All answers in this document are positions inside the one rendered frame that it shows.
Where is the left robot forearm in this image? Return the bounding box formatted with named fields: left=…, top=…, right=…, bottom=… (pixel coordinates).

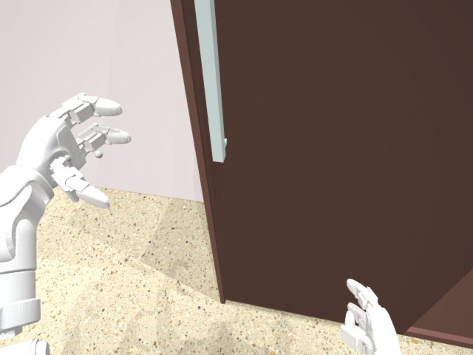
left=0, top=166, right=54, bottom=340

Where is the robot left hand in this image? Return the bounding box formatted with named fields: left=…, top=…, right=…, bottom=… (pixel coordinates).
left=16, top=92, right=132, bottom=209

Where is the robot right hand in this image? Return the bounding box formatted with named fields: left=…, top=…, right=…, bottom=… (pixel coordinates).
left=341, top=279, right=401, bottom=355

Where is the handle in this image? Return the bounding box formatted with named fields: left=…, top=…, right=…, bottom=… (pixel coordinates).
left=194, top=0, right=227, bottom=163

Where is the robot left upper arm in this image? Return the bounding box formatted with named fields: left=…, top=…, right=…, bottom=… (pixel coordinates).
left=0, top=339, right=50, bottom=355

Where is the wardrobe door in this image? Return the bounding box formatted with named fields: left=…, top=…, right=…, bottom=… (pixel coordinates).
left=412, top=269, right=473, bottom=338
left=183, top=0, right=473, bottom=335

